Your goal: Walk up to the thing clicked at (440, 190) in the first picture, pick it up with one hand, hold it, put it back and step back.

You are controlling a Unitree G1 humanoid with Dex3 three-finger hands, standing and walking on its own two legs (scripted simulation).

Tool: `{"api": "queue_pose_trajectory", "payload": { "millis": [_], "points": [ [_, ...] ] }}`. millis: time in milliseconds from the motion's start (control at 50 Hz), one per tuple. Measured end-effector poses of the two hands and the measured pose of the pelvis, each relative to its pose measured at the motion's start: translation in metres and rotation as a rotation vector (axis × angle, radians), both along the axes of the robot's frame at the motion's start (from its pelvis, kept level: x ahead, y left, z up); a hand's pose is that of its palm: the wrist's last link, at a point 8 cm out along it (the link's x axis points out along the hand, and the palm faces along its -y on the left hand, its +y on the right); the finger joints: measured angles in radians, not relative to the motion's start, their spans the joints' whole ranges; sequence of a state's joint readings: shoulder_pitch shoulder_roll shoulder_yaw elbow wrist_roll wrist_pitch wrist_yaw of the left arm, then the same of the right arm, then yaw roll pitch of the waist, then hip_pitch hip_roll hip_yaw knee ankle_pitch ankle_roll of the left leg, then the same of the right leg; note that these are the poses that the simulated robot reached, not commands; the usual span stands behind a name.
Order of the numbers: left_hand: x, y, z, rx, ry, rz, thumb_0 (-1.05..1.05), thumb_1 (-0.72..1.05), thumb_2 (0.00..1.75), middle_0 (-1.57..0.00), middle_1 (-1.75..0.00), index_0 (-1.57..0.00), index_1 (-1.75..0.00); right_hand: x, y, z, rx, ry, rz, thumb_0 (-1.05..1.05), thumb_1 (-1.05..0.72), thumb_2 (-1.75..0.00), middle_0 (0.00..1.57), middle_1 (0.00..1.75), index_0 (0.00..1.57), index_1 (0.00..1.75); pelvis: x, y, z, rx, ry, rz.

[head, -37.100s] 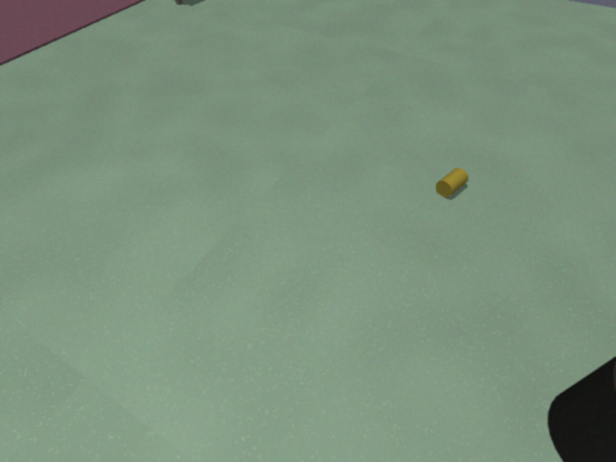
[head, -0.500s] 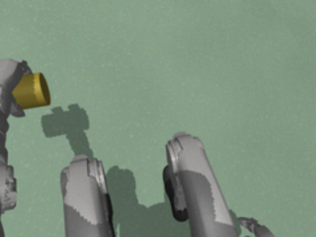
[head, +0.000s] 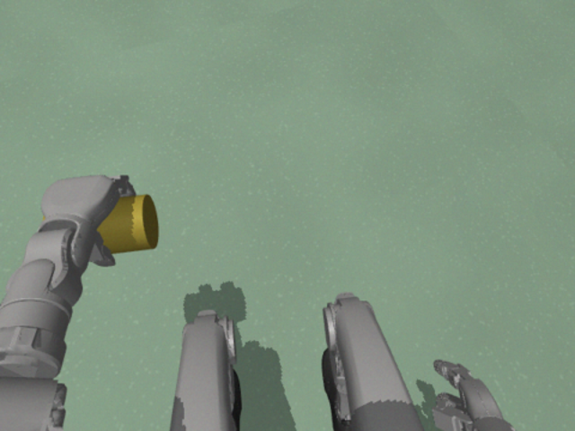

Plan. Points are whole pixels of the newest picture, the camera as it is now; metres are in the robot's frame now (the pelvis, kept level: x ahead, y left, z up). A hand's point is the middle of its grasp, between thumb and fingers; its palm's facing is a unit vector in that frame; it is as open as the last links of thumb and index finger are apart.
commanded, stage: lift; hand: left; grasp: from above
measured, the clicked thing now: (105, 226) +0.43 +0.25 -0.10
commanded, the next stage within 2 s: hold in 0.84 s
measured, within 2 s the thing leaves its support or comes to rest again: neither
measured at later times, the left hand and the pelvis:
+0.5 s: hand (64, 210) +0.37 +0.22 +0.09, palm faces -0.44 -0.07 -0.90, open 10.9 cm; pelvis +0.03 -0.02 +0.16, yaw +1 degrees
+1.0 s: hand (27, 169) +0.38 +0.21 +0.16, palm faces -0.45 -0.07 -0.89, open 10.9 cm; pelvis +0.06 -0.01 +0.22, yaw +0 degrees
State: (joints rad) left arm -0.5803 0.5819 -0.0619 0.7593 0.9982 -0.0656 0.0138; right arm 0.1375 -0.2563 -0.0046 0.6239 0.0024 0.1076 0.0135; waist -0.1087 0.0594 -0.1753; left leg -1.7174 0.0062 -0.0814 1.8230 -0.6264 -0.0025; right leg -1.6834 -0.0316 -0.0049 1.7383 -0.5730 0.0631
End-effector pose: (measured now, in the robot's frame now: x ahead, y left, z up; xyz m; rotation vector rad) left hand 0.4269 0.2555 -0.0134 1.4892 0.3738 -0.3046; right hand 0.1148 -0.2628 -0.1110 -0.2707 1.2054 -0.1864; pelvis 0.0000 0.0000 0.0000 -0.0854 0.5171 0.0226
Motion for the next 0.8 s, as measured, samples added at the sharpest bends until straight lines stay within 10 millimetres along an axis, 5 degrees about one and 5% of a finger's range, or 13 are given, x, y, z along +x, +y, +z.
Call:
{"api": "queue_pose_trajectory", "payload": {
  "millis": [360, 560, 800],
  "points": [
    [-0.047, -0.029, 0.133, -0.009, 0.027, 0.026, 0.00, -0.06, 0.40, -0.65, -0.50, -0.66, -0.48, 0.003, -0.013, 0.124, 0.010, -0.105, -0.070, 0.01, -0.89, -0.89, 0.20, 0.30, 0.20, 0.30, 0.023, -0.015, 0.127, 0.054, -0.190, -0.005],
    [-0.047, -0.041, 0.177, 0.007, 0.019, 0.039, 0.00, -0.06, 0.40, -0.66, -0.49, -0.67, -0.47, 0.009, -0.021, 0.172, 0.004, -0.139, -0.089, 0.01, -0.90, -0.89, 0.20, 0.30, 0.20, 0.30, 0.039, -0.018, 0.173, 0.064, -0.270, -0.009],
    [-0.044, -0.043, 0.211, 0.013, 0.036, 0.049, 0.00, -0.06, 0.40, -0.66, -0.48, -0.68, -0.46, 0.021, -0.015, 0.202, 0.031, -0.150, -0.094, 0.01, -0.90, -0.89, 0.20, 0.30, 0.20, 0.30, 0.052, -0.016, 0.206, 0.075, -0.336, -0.017]
  ]
}}
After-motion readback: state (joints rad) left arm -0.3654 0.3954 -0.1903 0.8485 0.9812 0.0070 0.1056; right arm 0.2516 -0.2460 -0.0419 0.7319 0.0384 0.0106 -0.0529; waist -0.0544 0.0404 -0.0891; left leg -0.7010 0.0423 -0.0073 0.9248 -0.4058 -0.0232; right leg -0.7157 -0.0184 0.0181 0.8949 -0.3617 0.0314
